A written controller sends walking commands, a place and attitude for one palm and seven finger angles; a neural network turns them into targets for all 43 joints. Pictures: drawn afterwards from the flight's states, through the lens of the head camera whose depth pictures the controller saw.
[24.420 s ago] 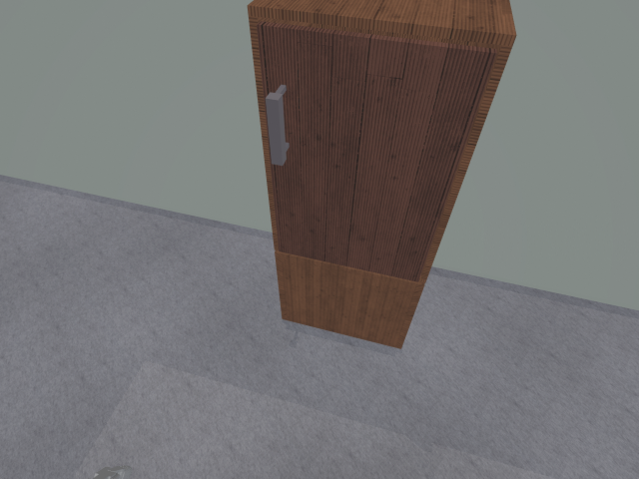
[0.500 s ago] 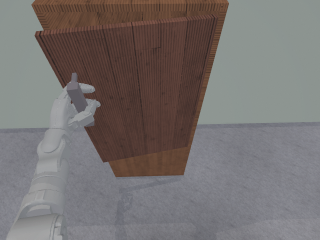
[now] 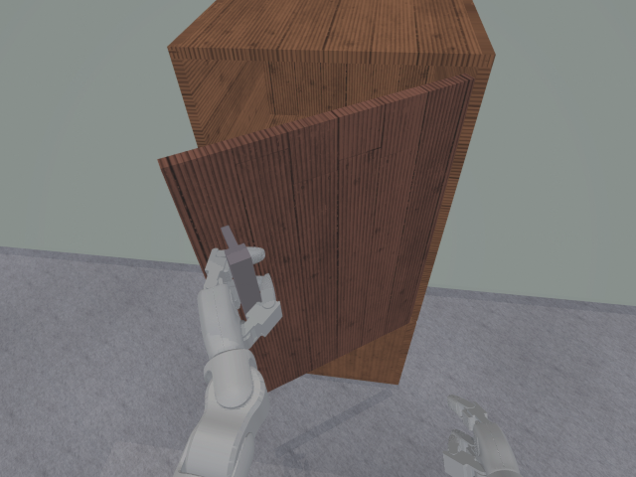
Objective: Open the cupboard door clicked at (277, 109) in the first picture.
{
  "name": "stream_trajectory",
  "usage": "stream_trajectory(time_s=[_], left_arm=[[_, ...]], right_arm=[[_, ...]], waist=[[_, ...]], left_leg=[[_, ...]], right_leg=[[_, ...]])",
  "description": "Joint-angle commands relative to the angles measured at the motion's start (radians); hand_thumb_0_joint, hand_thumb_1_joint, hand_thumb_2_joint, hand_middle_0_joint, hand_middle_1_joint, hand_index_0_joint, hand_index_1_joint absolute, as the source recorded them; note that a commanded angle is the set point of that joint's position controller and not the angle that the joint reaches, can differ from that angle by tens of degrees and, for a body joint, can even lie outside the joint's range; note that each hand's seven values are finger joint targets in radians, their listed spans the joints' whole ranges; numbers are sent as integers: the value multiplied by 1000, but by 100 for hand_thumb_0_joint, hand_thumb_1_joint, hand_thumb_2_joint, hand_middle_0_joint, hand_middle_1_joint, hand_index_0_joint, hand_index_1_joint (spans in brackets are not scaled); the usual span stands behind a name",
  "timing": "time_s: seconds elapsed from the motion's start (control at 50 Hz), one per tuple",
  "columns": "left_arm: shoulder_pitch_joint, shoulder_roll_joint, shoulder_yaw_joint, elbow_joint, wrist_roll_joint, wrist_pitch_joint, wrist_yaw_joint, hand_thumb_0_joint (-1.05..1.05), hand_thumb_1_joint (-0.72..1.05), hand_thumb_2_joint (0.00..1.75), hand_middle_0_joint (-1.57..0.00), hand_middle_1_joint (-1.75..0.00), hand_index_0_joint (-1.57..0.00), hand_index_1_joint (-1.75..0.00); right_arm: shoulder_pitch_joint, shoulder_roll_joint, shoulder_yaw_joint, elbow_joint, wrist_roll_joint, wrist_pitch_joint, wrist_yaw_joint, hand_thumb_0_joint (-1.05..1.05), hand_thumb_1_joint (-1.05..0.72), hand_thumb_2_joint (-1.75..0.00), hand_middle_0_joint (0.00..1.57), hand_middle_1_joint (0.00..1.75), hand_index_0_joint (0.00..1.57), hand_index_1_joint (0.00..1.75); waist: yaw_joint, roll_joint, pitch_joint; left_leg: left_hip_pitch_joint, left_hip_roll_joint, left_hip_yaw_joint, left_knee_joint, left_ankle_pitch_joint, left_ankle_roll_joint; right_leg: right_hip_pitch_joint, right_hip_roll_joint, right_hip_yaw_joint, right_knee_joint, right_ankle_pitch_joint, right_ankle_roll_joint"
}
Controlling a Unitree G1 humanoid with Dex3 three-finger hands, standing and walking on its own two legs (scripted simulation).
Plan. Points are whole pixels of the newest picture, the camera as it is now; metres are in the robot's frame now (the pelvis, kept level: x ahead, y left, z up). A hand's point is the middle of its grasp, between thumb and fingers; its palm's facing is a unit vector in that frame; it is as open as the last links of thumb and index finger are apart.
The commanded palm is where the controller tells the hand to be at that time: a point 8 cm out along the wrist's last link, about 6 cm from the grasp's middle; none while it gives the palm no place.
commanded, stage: pull the door open along its arc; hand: left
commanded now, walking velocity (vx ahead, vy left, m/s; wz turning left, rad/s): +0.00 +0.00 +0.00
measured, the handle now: (242, 278) +0.34 +0.13 +0.09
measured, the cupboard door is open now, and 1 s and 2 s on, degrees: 34 41 47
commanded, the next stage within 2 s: open thumb and fingers to let go in 0.20 s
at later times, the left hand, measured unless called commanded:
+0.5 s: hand (286, 331) +0.26 +0.06 +0.09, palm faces +0.37 -0.93 -0.03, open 6.7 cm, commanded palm +0.21 +0.09 +0.09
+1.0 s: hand (285, 334) +0.26 +0.06 +0.09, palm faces +0.28 -0.96 -0.05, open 14.5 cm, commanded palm +0.21 +0.08 +0.09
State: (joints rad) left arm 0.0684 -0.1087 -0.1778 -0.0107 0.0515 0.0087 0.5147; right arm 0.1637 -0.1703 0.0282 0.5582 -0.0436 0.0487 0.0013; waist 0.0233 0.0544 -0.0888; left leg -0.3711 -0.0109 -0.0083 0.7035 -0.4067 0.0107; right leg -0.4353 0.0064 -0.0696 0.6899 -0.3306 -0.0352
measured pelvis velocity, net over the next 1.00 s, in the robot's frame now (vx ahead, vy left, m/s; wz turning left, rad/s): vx -0.01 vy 0.00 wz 0.01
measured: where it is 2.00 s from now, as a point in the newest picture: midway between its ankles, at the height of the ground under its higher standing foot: outside the picture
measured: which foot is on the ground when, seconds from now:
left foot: down 0.00-1.00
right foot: down 0.00-1.00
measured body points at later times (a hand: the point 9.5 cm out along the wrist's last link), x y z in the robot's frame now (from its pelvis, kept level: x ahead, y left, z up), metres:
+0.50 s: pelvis -0.01 -0.02 +0.00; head -0.01 -0.05 +0.45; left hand +0.24 +0.11 +0.10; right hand +0.19 -0.23 -0.09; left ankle -0.03 +0.11 -0.72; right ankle +0.01 -0.10 -0.72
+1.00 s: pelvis -0.01 +0.00 +0.00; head -0.02 -0.02 +0.44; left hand +0.24 +0.11 +0.09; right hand +0.17 -0.20 -0.10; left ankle -0.03 +0.11 -0.72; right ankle +0.01 -0.10 -0.72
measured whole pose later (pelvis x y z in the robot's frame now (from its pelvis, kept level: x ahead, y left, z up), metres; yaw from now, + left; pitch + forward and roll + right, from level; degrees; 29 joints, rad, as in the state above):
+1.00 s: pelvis -0.01 +0.00 +0.00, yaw +0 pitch +1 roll +0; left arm 0.15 -0.06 -0.32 -0.09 0.07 0.03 0.53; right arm 0.17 -0.17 0.03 0.57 -0.04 0.03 0.01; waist 0.01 0.06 -0.05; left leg -0.36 -0.01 -0.01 0.75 -0.42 0.01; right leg -0.42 0.00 -0.08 0.73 -0.34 -0.04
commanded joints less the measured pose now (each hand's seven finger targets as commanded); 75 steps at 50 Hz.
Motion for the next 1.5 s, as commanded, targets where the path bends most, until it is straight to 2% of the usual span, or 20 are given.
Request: stream_trajectory(time_s=[0.0, 0.12, 0.16, 0.28, 0.34, 0.38, 0.48, 0.68, 0.72, 0.78, 0.84, 0.98, 1.08, 1.2, 1.22, 1.24, 1.28, 1.34, 1.4, 1.48], left_arm=[[-74, -90, -135, -345, 59, -61, -6, 0, 90, 90, -40, -135, -40, -135], [147, -99, -185, -479, 35, -45, -14, 0, 90, 90, -40, -135, -40, -135], [248, -98, -179, -491, 16, -32, -17, 0, 90, 90, -40, -135, -40, -135], [-13, -31, -74, -401, 0, -32, 36, 0, 90, 90, -40, -135, -40, -135], [-5, -38, -60, -361, 3, -45, 42, 0, 69, 81, -38, -133, -38, -133], [-26, -47, -86, -364, 21, -52, 38, 0, 55, 75, -38, -131, -38, -131], [-37, -50, -104, -341, 26, -74, -5, 0, 20, 60, -35, -127, -35, -127], [-117, -61, -113, -302, 24, -79, -15, 0, -50, 30, -30, -120, -30, -120], [-128, -70, -115, -299, 22, -76, -4, 0, -50, 30, -30, -120, -30, -120], [-105, -98, -138, -305, 31, -74, 7, 0, -50, 30, -27, -105, -27, -105], [-99, -133, -178, -328, 42, -66, 21, 0, -50, 30, -25, -90, -25, -90], [-135, -157, -206, -323, 45, -41, 40, 0, -50, 30, -19, -55, -19, -55], [-154, -170, -213, -324, 45, -20, 57, 0, -50, 30, -15, -30, -15, -30], [-141, -167, -207, -331, 45, -10, 57, 0, -50, 30, -15, -30, -15, -30], [-168, -68, -394, -318, 128, -43, -154, 0, -50, 30, -15, -30, -15, -30], [-228, 7, -314, -370, 90, -85, -266, 0, -50, 30, -15, -30, -15, -30], [-221, 62, -289, -408, 53, -130, -393, 0, -50, 30, -15, -30, -15, -30], [-208, 70, -289, -395, -32, -158, -553, 0, -50, 30, -15, -30, -15, -30], [-90, 61, -215, -391, -115, -151, -568, 0, -50, 30, -15, -30, -15, -30], [-33, 100, -127, -420, -117, -137, -484, 0, -50, 30, -15, -30, -15, -30]], right_arm=[[-95, -92, -39, -162, -5, -38, -9, 0, -90, -90, 20, 30, 20, 30], [-136, -80, -31, -187, 8, -38, 12, 0, -90, -90, 20, 30, 20, 30], [-151, -75, -26, -191, 11, -35, 16, 0, -90, -90, 20, 30, 20, 30], [-186, -81, -18, -157, -4, -41, -11, 0, -90, -90, 20, 30, 20, 30], [-177, -75, -21, -150, -10, -48, -20, 0, -90, -90, 20, 30, 20, 30], [-161, -76, -26, -150, -11, -49, -20, 0, -90, -90, 20, 30, 20, 30], [-136, -83, -30, -150, -9, -57, -27, 0, -90, -90, 20, 30, 20, 30], [-136, -85, -22, -160, -4, -72, -31, 0, -90, -90, 20, 30, 20, 30], [-136, -84, -22, -161, -5, -76, -30, 0, -90, -90, 20, 30, 20, 30], [-134, -83, -27, -162, -2, -76, -21, 0, -90, -90, 20, 30, 20, 30], [-122, -84, -30, -165, -2, -77, -8, 0, -90, -90, 20, 30, 20, 30], [-145, -86, -28, -160, 8, -70, 4, 0, -90, -90, 20, 30, 20, 30], [-152, -84, -29, -153, 9, -66, 10, 0, -90, -90, 20, 30, 20, 30], [-159, -83, -28, -152, 12, -59, 13, 0, -90, -90, 20, 30, 20, 30], [-71, -125, -30, -132, 14, -63, 19, 0, -90, -90, 20, 30, 20, 30], [-58, -118, -29, -168, 23, -74, 6, 0, -90, -90, 20, 30, 20, 30], [-55, -116, -26, -191, 28, -91, -12, 0, -90, -90, 20, 30, 20, 30], [-50, -116, -9, -218, 45, -140, -20, 0, -90, -90, 20, 30, 20, 30], [-72, -112, -3, -235, 62, -180, -25, 0, -90, -90, 20, 30, 20, 30], [-82, -113, -2, -239, 59, -207, -18, 0, -90, -90, 20, 30, 20, 30]], waist=[[-22, -113, -193], [-6, -62, -137], [10, -86, -109], [-13, -162, -22], [-1, -166, -67], [-5, -127, -113], [-17, -150, -140], [-19, -121, -97], [-17, -149, -104], [-6, -97, -126], [-13, -106, -150], [-17, -97, -102], [-12, -94, -125], [-10, -113, -122], [-110, -160, -52], [-81, -141, -127], [-56, -59, -192], [-74, -93, -148], [-38, -110, -83], [-8, -141, -65]], left_leg=[[44, 15, -4, -76, 313, 0], [32, 8, -6, -56, 278, 2], [21, 3, -7, -52, 259, 1], [-2, -19, -16, -25, 151, 6], [0, -28, -13, -17, 151, 4], [21, -27, -10, -23, 177, 6], [21, -18, -13, -41, 192, 10], [20, -13, -21, -59, 159, 10], [17, -12, -22, -59, 161, 11], [29, -5, -22, -67, 192, 5], [30, 2, -25, -61, 231, 4], [19, 11, -40, -70, 192, -1], [19, 11, -44, -65, 198, -4], [13, 8, -41, -58, 189, -3], [53, -4, -37, -48, 197, 20], [34, -8, -34, -48, 202, 26], [56, -12, -33, -45, 230, 27], [28, -17, -43, -47, 183, 32], [-2, -5, -57, -79, 103, 16], [-24, -1, -59, -100, 67, 10]], right_leg=[[194, -20, 27, -88, 319, 0], [203, -25, 39, -104, 299, -7], [215, -28, 44, -124, 282, -8], [122, -46, 108, -207, 78, 11], [153, -62, 146, -225, 83, 19], [163, -59, 128, -196, 127, 16], [180, -56, 111, -175, 185, 23], [122, -40, 67, -161, 81, 9], [125, -37, 63, -158, 78, 9], [129, -26, 39, -121, 122, -1], [129, -17, 21, -89, 176, -3], [86, -9, 4, -81, 103, -9], [86, -6, -1, -66, 105, -12], [86, -7, 5, -75, 96, -11], [49, -14, 43, -82, 168, -5], [85, -16, 36, -58, 204, -7], [120, -19, 41, -30, 250, -12], [104, -18, 40, -43, 198, -7], [77, -11, 21, -62, 68, -4], [75, -13, 20, -73, -5, 1]])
